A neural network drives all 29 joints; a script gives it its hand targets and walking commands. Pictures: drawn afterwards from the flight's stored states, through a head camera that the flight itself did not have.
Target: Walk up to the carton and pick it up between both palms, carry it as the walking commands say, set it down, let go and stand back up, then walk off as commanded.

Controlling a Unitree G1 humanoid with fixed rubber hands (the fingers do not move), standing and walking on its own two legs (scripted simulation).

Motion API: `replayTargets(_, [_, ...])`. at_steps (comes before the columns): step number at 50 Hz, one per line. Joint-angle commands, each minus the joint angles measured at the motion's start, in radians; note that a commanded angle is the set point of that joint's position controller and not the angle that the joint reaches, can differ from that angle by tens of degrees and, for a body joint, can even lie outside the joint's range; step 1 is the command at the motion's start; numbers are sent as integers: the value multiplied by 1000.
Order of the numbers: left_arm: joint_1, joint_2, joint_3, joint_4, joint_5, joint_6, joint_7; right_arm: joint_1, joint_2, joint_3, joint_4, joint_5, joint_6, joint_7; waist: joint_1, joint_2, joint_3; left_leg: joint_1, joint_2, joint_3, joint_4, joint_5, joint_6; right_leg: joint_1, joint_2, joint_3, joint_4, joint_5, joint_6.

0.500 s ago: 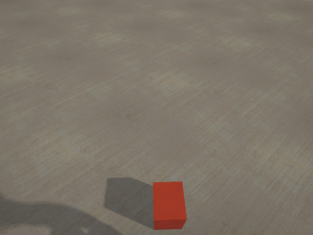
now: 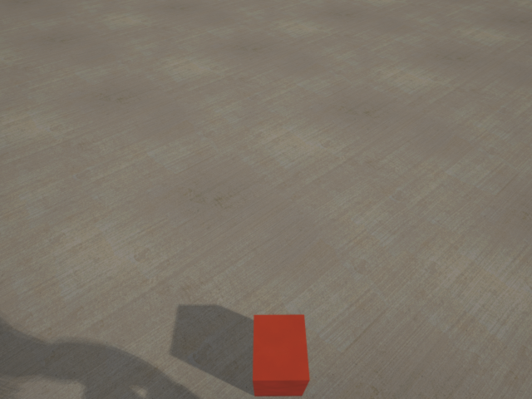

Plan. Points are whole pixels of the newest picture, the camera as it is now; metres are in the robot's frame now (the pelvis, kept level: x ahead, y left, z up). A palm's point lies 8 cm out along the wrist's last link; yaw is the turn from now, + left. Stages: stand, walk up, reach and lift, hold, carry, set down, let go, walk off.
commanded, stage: walk up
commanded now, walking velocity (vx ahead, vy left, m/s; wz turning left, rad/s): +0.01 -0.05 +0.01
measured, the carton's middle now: (278, 356) +0.35 -0.01 -0.66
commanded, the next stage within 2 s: stand in 1.32 s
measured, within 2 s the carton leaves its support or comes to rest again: neither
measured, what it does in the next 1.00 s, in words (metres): shifts its weight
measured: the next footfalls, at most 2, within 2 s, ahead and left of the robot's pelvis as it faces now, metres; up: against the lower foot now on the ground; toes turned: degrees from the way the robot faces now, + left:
none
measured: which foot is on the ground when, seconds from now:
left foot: down 0.00-1.00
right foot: down 0.00-1.00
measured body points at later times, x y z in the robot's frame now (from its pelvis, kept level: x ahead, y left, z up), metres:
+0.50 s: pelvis +0.01 -0.03 +0.00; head +0.02 -0.03 +0.45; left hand -0.02 +0.17 -0.16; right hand -0.01 -0.23 -0.17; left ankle -0.01 +0.11 -0.74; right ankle -0.03 -0.10 -0.74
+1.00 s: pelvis +0.01 -0.07 -0.01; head +0.01 -0.07 +0.44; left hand -0.03 +0.13 -0.17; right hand -0.01 -0.27 -0.17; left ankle -0.01 +0.11 -0.74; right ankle -0.03 -0.10 -0.74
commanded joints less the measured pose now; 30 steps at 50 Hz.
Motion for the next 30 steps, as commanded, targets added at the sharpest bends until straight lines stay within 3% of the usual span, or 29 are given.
replayTargets(1, [95,83,13,-25,4,-16,8,88,-68,-5,-6,1,1,-1,-15,12,60,2,119,-96,-94,208,-6,-79,-127,92,-85,234,0])
replayTargets(2, [105,71,16,-20,5,-13,8,83,-93,-16,-18,-5,-1,-4,-12,38,50,-14,128,-85,-86,206,-4,-53,-120,96,-83,236,-3])
replayTargets(4, [125,70,17,-16,6,-16,10,71,-59,-7,-14,7,-7,-3,4,10,31,-4,123,-88,-86,213,-14,-30,-128,91,-85,256,0])
replayTargets(5, [124,62,10,-31,4,-20,8,91,-56,4,-3,11,-5,-6,4,57,-1,-16,113,-78,-84,210,-14,0,-139,104,-77,275,-7])
replayTargets(6, [99,61,2,-29,2,-21,5,71,-52,6,0,18,-2,-4,9,50,47,-15,100,-83,-103,172,-8,-45,-144,125,-98,260,-6])
replayTargets(7, [105,56,8,-33,6,-20,5,55,-57,7,-13,11,-2,-5,11,-14,38,-5,106,-98,-107,165,-10,-58,-136,109,-100,223,-8])
replayTargets(8, [107,61,4,-37,7,-28,4,63,-62,10,-1,20,1,-3,7,0,30,-1,107,-87,-85,196,-9,-35,-145,121,-94,315,-7])
replayTargets(10, [104,62,9,-38,5,-31,2,84,-58,10,9,18,-6,-1,6,22,41,12,106,-78,-90,203,-13,-41,-152,132,-80,346,-10])
replayTargets(14, [108,54,9,-37,5,-28,1,95,-61,8,18,14,-2,-8,4,45,54,-23,112,-81,-116,174,-13,-25,-146,130,-106,277,-14])
replayTargets(15, [124,43,8,-39,8,-31,0,87,-72,5,8,10,-5,-6,22,-13,51,-7,116,-82,-104,193,-14,-35,-137,121,-95,282,-9])
replayTargets(17, [143,65,26,-23,4,-24,8,93,-61,0,9,8,-7,-9,9,-41,35,-18,141,-88,-79,246,-15,5,-120,91,-67,334,-13])
replayTargets(18, [162,75,31,-19,2,-22,11,66,-79,-3,-2,4,-7,-11,24,-1,51,-19,133,-82,-72,235,-11,-27,-126,97,-78,332,-7])
replayTargets(19, [150,91,38,-32,5,-16,15,78,-71,-5,-7,10,-6,-14,15,-14,69,-34,132,-75,-60,221,-22,-32,-120,82,-72,327,-7])
replayTargets(20, [144,46,14,-30,5,-22,7,102,-56,6,21,17,-2,-13,11,47,34,-23,124,-68,-70,223,-26,-11,-146,115,-81,358,-5])
replayTargets(21, [153,51,14,-36,8,-21,6,95,-53,7,9,15,-2,-12,14,57,31,-26,120,-64,-64,204,-24,-3,-134,117,-88,347,-13])
replayTargets(23, [146,77,26,-34,2,-26,8,96,-43,7,18,12,-1,-11,14,-1,19,-13,120,-61,-61,174,-27,1,-143,120,-85,378,-8])
replayTargets(25, [154,67,28,-34,4,-21,12,99,-53,5,13,12,3,-14,10,24,78,-40,132,-64,-53,186,-34,-33,-129,110,-80,372,-4])
replayTargets(26, [166,93,31,-52,6,-21,14,86,-61,2,5,7,8,-15,7,8,43,-49,137,-66,-33,199,-36,-17,-128,93,-69,414,-6])
replayTargets(27, [158,61,19,-48,0,-26,9,104,-71,7,17,26,11,-15,10,58,51,-46,125,-62,-50,208,-32,4,-154,124,-71,440,-9])
replayTargets(29, [152,59,17,-48,8,-24,11,112,-51,13,14,20,11,-13,-4,19,46,-38,120,-58,-39,172,-41,-25,-132,105,-75,422,-14])
replayTargets(30, [183,86,30,-47,7,-24,15,98,-52,11,15,15,8,-18,6,1,47,-32,135,-67,-44,189,-34,-21,-124,94,-59,395,-13])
